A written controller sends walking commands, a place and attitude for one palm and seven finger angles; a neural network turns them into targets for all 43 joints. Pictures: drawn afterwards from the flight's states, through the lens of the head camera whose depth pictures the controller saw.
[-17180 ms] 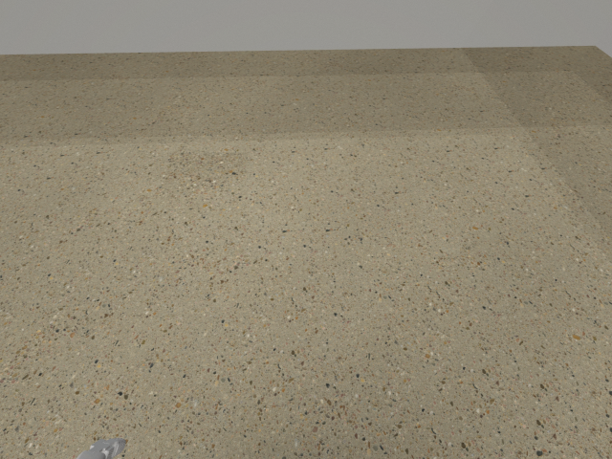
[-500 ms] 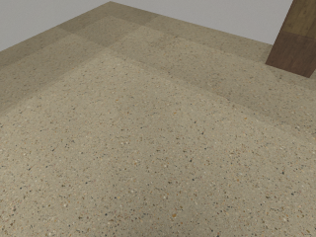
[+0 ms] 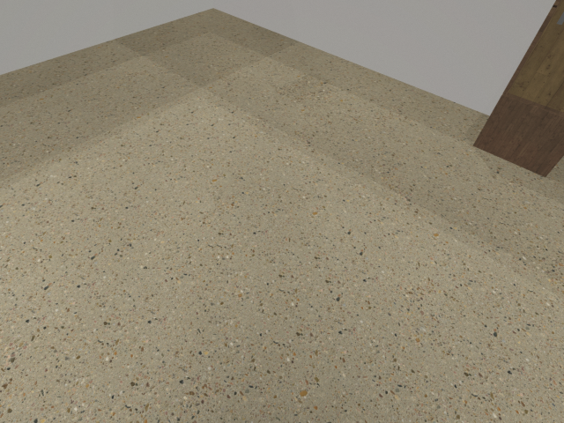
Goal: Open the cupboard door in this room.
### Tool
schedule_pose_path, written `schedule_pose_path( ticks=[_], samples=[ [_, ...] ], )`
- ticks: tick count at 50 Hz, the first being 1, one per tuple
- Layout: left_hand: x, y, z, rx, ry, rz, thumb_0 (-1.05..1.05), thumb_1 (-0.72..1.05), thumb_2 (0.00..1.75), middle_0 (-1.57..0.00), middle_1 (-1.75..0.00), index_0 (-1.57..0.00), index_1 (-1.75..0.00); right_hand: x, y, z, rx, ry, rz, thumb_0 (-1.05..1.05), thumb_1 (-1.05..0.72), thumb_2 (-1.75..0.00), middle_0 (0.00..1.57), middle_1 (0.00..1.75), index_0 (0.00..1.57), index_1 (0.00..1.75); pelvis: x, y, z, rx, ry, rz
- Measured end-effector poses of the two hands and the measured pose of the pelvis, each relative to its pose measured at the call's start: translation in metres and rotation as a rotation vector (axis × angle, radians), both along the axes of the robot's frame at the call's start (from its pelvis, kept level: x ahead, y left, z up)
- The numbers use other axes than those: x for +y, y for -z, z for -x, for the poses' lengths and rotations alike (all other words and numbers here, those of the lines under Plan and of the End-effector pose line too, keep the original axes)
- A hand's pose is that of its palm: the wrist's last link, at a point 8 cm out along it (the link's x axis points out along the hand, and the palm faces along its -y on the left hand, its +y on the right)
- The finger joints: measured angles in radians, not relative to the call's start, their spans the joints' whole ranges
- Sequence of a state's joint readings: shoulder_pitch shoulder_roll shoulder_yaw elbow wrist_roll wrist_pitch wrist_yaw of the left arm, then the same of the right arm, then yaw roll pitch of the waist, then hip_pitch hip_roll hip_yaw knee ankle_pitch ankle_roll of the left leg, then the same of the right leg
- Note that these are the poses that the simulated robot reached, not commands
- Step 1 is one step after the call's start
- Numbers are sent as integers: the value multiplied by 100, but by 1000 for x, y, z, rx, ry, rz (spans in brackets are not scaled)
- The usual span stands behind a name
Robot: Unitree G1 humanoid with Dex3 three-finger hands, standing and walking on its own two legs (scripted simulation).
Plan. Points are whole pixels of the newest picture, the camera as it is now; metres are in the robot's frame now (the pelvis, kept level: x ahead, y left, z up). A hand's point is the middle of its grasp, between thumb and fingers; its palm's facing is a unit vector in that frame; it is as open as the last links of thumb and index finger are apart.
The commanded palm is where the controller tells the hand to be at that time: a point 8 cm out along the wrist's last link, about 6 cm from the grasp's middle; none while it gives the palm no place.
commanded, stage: turn or walk to find it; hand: left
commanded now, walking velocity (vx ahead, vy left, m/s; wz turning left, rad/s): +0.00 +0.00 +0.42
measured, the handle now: out of the picture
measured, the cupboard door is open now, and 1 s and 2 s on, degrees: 0 0 0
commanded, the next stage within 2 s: none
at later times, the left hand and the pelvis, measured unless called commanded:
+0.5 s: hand out of the picture -0.01 +0.24 -0.19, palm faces +0.18 -0.96 -0.22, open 7.4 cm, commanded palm none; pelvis -0.03 +0.03 -0.02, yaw +11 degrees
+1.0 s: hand out of the picture -0.04 +0.16 -0.15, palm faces +0.40 -0.87 -0.28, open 7.4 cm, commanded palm none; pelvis -0.03 -0.05 +0.00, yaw +24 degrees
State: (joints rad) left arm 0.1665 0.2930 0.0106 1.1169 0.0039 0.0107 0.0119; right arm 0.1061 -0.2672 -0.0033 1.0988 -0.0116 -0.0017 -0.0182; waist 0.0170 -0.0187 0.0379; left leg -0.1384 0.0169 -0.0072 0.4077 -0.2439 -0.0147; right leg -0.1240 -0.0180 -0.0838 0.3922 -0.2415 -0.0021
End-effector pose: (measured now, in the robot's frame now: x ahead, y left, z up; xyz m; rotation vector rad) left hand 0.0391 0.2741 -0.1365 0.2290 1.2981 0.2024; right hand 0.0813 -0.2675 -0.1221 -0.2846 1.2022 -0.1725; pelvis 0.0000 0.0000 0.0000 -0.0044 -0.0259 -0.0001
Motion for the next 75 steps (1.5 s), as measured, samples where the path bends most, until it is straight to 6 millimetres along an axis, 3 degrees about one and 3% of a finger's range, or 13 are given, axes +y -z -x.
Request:
schedule_pose_path(
  ticks=[5, 9, 16, 21, 24, 33, 42, 49, 55, 59, 67, 70, 75],
  samples=[
    [7, -4, -10, -50, -6, -10, 0, 90, 90, -20, -30, -20, -30, 21, 11, 10, 36, -21, -44, 1, -91, -89, 20, 30, 20, 29, 7, 3, 5, 15, -27, -4],
    [5, -3, -5, -57, -22, -8, 0, 90, 90, -20, -30, -20, -30, 36, 21, 20, 69, -32, -85, 1, -91, -89, 20, 30, 20, 30, 10, 6, 9, 24, -48, -5],
    [1, 9, 26, -34, -82, 16, 0, 90, 90, -21, -30, -20, -30, 49, 32, 31, 115, -57, -100, 1, -91, -89, 20, 30, 20, 30, 15, 14, 17, 29, -109, 12],
    [8, 29, 51, -12, -150, 56, 0, 90, 90, -21, -30, -20, -30, 55, 32, 29, 121, -97, -55, 1, -91, -89, 20, 30, 20, 30, 28, 24, 22, 19, -168, 8],
    [9, 28, 61, 23, -169, 64, 1, 90, 90, -21, -30, -20, -30, 58, 24, 29, 111, -111, -41, 1, -91, -89, 20, 30, 20, 30, 30, 19, 25, 26, -181, 9],
    [3, 7, 58, -40, -215, 54, 1, 90, 90, -20, -30, -20, -30, 51, 10, 22, 113, -160, -38, 1, -91, -89, 20, 30, 20, 30, 18, 3, 29, 49, -255, 22],
    [-31, -6, 53, -153, -267, -17, 1, 90, 90, -20, -30, -20, -30, 16, 34, -5, 91, -223, -89, 1, -91, -89, 20, 30, 20, 30, -26, 14, 29, 46, -343, -4],
    [-68, -17, 97, -108, -361, -28, 0, 90, 90, -21, -30, -20, -30, 1, 31, -35, 80, -298, -100, 1, -91, -89, 20, 30, 20, 29, -46, 6, 29, 23, -415, -32],
    [-91, -12, 136, -52, -451, 2, 1, 90, 90, -21, -30, -20, -30, 6, 28, -49, 112, -380, -78, 1, -91, -89, 20, 30, 19, 29, -50, 4, 30, 31, -479, -39],
    [-100, -4, 170, -6, -518, 31, 1, 90, 90, -21, -30, -20, -30, 25, 26, -61, 118, -452, -62, 1, -91, -89, 20, 30, 19, 29, -46, 5, 36, 36, -518, -33],
    [-95, 25, 249, 101, -652, 84, 1, 90, 90, -21, -30, -20, -30, 93, 15, -87, -12, -605, -56, 1, -91, -89, 20, 30, 19, 29, -25, 18, 58, 27, -584, -11],
    [-87, 22, 259, 113, -677, 82, 1, 90, 90, -21, -30, -20, -30, 108, 5, -85, -43, -632, -60, 1, -91, -89, 20, 30, 20, 29, -22, 12, 63, 18, -606, 2],
    [-71, 11, 249, 27, -692, 51, 1, 90, 90, -20, -30, -20, -30, 115, 1, -77, -32, -660, -67, 1, -91, -89, 20, 30, 20, 30, -22, 4, 69, 12, -645, 15]
  ],
)
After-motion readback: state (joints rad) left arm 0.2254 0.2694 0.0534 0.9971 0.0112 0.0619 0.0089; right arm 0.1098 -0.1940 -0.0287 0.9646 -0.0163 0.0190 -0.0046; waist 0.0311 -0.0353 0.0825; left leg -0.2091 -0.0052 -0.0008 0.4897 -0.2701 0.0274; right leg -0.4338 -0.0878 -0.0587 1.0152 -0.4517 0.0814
